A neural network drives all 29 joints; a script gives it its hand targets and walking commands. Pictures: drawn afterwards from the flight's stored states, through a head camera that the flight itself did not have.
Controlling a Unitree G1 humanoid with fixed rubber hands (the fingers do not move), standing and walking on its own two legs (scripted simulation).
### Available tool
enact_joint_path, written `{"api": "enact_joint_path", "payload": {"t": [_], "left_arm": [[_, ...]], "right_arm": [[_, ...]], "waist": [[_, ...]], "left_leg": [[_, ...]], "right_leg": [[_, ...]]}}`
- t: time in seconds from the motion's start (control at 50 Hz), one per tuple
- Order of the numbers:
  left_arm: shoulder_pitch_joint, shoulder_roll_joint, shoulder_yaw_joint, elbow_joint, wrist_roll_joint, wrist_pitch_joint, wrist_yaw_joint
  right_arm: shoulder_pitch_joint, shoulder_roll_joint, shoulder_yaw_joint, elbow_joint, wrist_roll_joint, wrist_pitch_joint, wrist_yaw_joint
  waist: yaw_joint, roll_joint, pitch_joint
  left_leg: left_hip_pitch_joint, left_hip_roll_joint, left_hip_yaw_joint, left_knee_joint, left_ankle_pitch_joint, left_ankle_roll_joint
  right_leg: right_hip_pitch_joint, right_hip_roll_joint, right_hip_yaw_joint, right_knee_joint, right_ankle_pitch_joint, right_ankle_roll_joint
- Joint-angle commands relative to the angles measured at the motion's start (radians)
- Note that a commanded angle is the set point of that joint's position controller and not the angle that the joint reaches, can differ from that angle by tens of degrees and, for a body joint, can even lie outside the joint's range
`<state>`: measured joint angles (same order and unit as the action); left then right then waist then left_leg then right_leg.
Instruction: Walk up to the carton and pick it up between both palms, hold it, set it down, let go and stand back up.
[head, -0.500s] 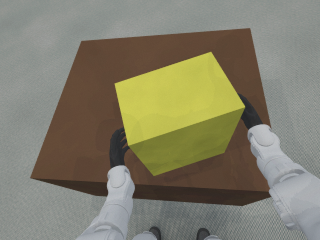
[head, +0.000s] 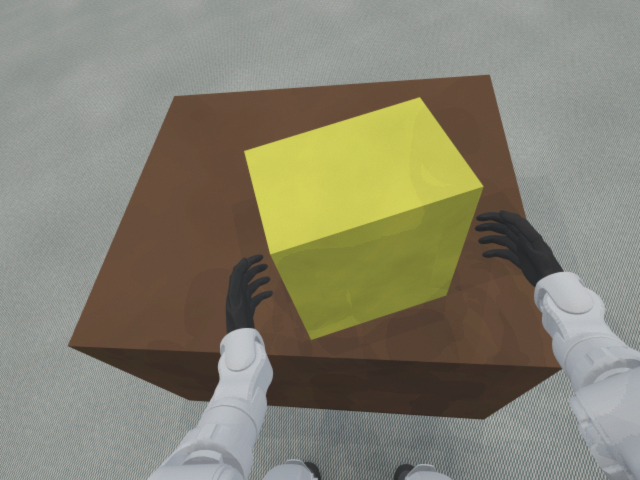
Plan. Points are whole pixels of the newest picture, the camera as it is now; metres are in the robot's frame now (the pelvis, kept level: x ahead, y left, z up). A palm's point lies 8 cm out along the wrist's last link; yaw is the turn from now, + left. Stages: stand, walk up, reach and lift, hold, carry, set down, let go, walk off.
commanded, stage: set down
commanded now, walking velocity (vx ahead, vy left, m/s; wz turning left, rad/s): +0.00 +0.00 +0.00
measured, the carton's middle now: (359, 233) +0.46 +0.02 -0.05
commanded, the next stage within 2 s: none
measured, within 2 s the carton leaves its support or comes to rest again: neither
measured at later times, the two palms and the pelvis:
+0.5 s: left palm (237, 350) +0.26 +0.17 -0.03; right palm (565, 317) +0.33 -0.24 -0.05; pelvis -0.01 +0.00 +0.00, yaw +0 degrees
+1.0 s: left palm (225, 377) +0.22 +0.18 -0.02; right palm (590, 357) +0.28 -0.26 -0.05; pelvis +0.00 +0.00 +0.00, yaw +0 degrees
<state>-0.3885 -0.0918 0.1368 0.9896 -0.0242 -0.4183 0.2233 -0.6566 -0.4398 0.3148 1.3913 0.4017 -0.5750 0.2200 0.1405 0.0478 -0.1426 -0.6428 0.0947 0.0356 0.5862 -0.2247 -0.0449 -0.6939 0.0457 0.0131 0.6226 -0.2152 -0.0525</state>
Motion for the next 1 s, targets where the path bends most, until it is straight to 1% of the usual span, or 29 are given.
{"api": "enact_joint_path", "payload": {"t": [0.0,0.12,0.24,0.36,0.44,0.54,0.66,0.8,0.9,0.98], "left_arm": [[-0.131,0.124,-0.04,-0.167,-0.03,-0.021,0.022],[-0.103,0.135,-0.07,-0.208,-0.051,-0.012,0.034],[-0.061,0.137,-0.093,-0.244,-0.063,0.0,0.042],[0.029,0.124,-0.111,-0.306,-0.055,0.011,0.041],[0.096,0.119,-0.119,-0.37,-0.046,0.016,0.039],[0.168,0.116,-0.134,-0.449,-0.047,0.024,0.037],[0.24,0.114,-0.149,-0.527,-0.049,0.035,0.039],[0.321,0.104,-0.158,-0.603,-0.035,0.057,0.042],[0.366,0.097,-0.163,-0.66,-0.023,0.072,0.047],[0.4,0.092,-0.163,-0.693,-0.014,0.087,0.051]], "right_arm": [[-0.273,-0.202,-0.046,-0.1,0.122,-0.021,0.016],[-0.229,-0.213,-0.066,-0.172,0.121,-0.031,0.03],[-0.175,-0.226,-0.076,-0.203,0.128,-0.04,0.045],[-0.084,-0.251,-0.088,-0.21,0.136,-0.063,0.063],[-0.022,-0.269,-0.098,-0.234,0.142,-0.085,0.072],[0.046,-0.286,-0.11,-0.273,0.149,-0.104,0.084],[0.118,-0.302,-0.129,-0.314,0.15,-0.116,0.098],[0.205,-0.318,-0.154,-0.331,0.152,-0.124,0.112],[0.261,-0.322,-0.171,-0.35,0.153,-0.127,0.123],[0.306,-0.321,-0.183,-0.366,0.149,-0.123,0.129]], "waist": [[0.095,-0.183,-0.447],[0.072,-0.22,-0.408],[0.054,-0.25,-0.368],[0.032,-0.258,-0.357],[0.016,-0.262,-0.358],[-0.006,-0.27,-0.346],[-0.03,-0.281,-0.332],[-0.054,-0.282,-0.31],[-0.066,-0.278,-0.295],[-0.07,-0.276,-0.261]], "left_leg": [[0.05,-0.056,0.037,0.04,0.164,0.003],[0.013,-0.061,0.028,0.044,0.073,0.011],[-0.009,-0.065,0.02,0.049,0.03,0.017],[0.025,-0.065,0.008,0.052,0.07,0.017],[0.055,-0.064,-0.002,0.057,0.106,0.019],[0.079,-0.064,-0.013,0.063,0.116,0.023],[0.098,-0.064,-0.027,0.066,0.104,0.027],[0.126,-0.062,-0.045,0.057,0.093,0.029],[0.152,-0.06,-0.053,0.047,0.086,0.03],[0.184,-0.06,-0.053,0.035,0.068,0.029]], "right_leg": [[0.289,0.062,0.011,-0.047,0.046,0.021],[0.31,0.043,0.033,-0.046,-0.047,0.026],[0.339,0.028,0.052,-0.042,-0.098,0.032],[0.374,0.024,0.047,-0.038,-0.046,0.031],[0.398,0.025,0.04,-0.036,0.003,0.028],[0.419,0.019,0.038,-0.035,0.029,0.023],[0.44,0.009,0.045,-0.039,0.032,0.017],[0.469,-0.002,0.054,-0.052,0.036,0.009],[0.484,-0.007,0.058,-0.064,0.032,0.002],[0.489,-0.013,0.065,-0.082,0.001,-0.003]]}}
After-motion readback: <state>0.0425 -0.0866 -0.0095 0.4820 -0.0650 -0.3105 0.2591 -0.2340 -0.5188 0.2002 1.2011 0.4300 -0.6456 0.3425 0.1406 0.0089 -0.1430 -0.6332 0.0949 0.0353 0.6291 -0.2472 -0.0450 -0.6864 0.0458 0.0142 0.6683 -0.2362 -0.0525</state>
